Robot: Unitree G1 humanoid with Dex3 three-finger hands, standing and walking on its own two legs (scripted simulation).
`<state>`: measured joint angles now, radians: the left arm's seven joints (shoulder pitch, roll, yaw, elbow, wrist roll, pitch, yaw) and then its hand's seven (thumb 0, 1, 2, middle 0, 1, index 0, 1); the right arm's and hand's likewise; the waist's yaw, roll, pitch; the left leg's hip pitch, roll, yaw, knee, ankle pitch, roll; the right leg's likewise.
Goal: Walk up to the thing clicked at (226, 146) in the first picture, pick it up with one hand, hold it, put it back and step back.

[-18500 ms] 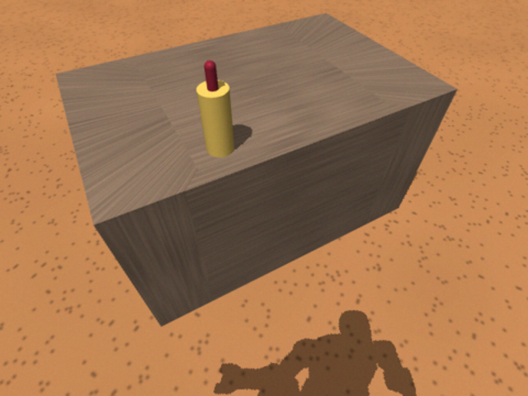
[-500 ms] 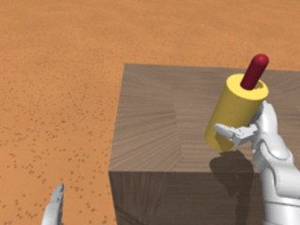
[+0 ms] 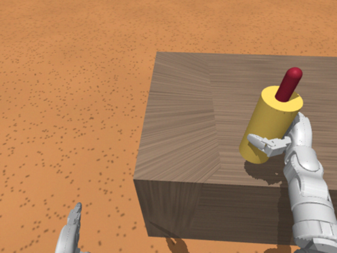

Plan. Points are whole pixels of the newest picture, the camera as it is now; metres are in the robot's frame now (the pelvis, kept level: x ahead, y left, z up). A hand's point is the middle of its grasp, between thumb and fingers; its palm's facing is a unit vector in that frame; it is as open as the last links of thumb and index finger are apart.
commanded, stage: crouch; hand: right
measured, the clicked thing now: (271, 118) +0.39 -0.18 +0.14
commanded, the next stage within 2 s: lower in 0.54 s
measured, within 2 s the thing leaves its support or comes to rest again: rests again in 1.34 s
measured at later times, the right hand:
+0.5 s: hand (263, 130) +0.43 -0.20 +0.06, palm faces +0.13 +0.99 +0.01, open 10.8 cm
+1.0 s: hand (257, 141) +0.43 -0.20 +0.01, palm faces +0.12 +0.99 +0.03, open 10.8 cm
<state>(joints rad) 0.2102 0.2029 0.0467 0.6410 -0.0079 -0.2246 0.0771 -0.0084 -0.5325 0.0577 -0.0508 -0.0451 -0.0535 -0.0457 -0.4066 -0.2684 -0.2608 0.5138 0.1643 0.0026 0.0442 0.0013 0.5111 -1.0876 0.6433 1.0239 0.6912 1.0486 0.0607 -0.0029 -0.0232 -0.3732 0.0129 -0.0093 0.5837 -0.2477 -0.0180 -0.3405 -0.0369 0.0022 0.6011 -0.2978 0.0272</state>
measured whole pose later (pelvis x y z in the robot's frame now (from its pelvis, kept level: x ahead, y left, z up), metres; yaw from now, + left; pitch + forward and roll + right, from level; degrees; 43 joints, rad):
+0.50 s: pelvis +0.00 +0.00 -0.01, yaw +1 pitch +8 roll +1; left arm 0.25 0.22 0.04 0.49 -0.01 -0.17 0.07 -0.01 -0.53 0.05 -0.06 -0.05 -0.06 -0.05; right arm -0.55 -0.33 -0.31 0.85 0.14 -0.24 0.09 0.00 0.51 -1.09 0.65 1.02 0.69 1.05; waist 0.10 0.02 -0.05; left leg -0.54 0.01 -0.02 0.68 -0.28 -0.02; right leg -0.51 -0.04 0.00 0.72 -0.34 0.02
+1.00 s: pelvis -0.01 -0.01 -0.04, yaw +1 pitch +13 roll +1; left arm 0.31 0.22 0.03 0.31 0.02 -0.16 0.04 -0.01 -0.54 0.06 -0.06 -0.04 -0.06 -0.05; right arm -0.58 -0.36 -0.38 0.97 0.12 -0.35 0.12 0.00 0.51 -1.09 0.65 1.02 0.69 1.05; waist 0.14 0.03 -0.09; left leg -0.74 0.00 -0.02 0.85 -0.34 -0.03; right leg -0.71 -0.04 0.01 0.90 -0.41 0.02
